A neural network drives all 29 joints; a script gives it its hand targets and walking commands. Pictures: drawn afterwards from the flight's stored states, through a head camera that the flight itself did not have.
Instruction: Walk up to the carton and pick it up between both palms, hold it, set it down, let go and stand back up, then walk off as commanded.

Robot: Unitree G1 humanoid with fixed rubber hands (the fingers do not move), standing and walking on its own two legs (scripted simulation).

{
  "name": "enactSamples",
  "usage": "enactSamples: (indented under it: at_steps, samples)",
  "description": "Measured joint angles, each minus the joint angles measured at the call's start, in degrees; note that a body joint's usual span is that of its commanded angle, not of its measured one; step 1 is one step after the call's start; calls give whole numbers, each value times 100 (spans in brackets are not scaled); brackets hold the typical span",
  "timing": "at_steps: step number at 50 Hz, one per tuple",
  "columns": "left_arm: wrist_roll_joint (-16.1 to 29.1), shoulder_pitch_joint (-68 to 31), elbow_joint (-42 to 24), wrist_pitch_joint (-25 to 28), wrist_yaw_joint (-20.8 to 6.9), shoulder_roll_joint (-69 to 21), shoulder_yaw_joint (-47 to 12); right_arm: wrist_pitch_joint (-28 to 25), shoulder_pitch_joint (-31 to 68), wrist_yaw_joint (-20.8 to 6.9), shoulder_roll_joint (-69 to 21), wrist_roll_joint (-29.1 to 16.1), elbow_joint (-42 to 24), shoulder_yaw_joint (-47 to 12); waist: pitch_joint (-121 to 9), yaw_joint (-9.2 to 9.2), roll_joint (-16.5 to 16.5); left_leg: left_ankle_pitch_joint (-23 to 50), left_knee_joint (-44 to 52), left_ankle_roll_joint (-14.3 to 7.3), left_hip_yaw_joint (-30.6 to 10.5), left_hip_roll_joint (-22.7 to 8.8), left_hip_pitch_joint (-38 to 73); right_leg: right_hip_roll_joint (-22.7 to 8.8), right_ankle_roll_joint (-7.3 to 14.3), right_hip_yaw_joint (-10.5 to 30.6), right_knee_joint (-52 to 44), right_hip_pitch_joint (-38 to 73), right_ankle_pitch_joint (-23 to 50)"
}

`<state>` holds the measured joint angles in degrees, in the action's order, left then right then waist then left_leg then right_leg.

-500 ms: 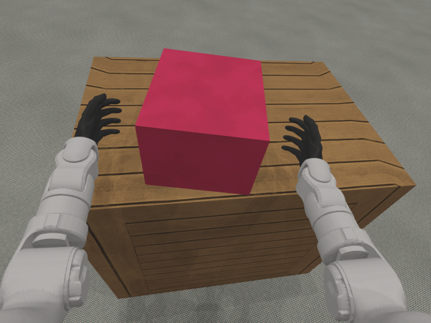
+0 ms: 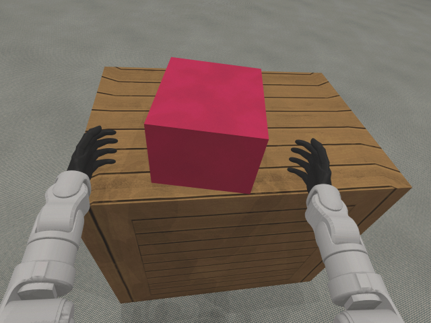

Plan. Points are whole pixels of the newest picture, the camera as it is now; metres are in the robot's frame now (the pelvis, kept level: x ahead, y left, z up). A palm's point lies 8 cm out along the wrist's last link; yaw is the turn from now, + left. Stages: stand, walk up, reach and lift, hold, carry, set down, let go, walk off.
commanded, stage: set down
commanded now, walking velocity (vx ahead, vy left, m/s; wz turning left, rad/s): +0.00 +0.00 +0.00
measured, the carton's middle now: (209, 122) +0.56 +0.00 +0.06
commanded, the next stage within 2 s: none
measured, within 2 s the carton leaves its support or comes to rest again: neither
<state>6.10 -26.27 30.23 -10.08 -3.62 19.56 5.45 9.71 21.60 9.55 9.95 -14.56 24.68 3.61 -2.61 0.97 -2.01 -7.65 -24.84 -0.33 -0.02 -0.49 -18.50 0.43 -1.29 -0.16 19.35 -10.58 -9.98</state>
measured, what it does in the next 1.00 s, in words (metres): stands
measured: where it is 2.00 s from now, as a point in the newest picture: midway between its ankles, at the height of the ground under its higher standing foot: outside the picture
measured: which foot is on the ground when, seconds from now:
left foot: down 0.00-1.00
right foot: down 0.00-1.00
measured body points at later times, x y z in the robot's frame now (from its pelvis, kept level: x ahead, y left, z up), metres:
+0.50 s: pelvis +0.00 -0.01 +0.00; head -0.04 +0.01 +0.45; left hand +0.28 +0.26 +0.11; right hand +0.27 -0.21 +0.12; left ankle +0.06 +0.10 -0.74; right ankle +0.00 -0.14 -0.74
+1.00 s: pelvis +0.00 -0.01 +0.00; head -0.04 +0.01 +0.45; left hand +0.23 +0.24 +0.08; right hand +0.23 -0.21 +0.09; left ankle +0.06 +0.10 -0.74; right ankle +0.00 -0.14 -0.74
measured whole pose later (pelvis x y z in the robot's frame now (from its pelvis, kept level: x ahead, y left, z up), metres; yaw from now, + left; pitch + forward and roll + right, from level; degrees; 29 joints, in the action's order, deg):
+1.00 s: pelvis +0.00 -0.01 +0.00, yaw +0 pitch -7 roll -1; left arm 8.1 10.3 -10.9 -23.3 -4.9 20.5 5.6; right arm 26.3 -16.5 10.5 6.7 -14.6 -19.1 3.6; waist 2.1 -3.5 -2.0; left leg -7.6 -22.1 -0.4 0.0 -0.5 -7.3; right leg 0.4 -0.8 -0.2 19.3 -0.8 -11.5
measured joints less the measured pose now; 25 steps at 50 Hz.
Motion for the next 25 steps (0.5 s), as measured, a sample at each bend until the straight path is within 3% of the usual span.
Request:
enactSamples:
  at_steps: [13, 25]
  samples:
    - [21, 1439, -2271, -1007, -129, 96, 409, 553, -1364, 56, -5, 0, -2005, 0, 292, -89, 0, 0, 169, -6, 0, 0, 489, 0, 3, 0, 1, 408, -97]
    - [181, 2503, -3445, -1293, -177, 73, 441, 1083, -2617, 147, -100, 0, -3519, -1, 187, -276, 0, 0, 249, -6, 0, 1, 885, 1, 34, 0, 0, 765, -138]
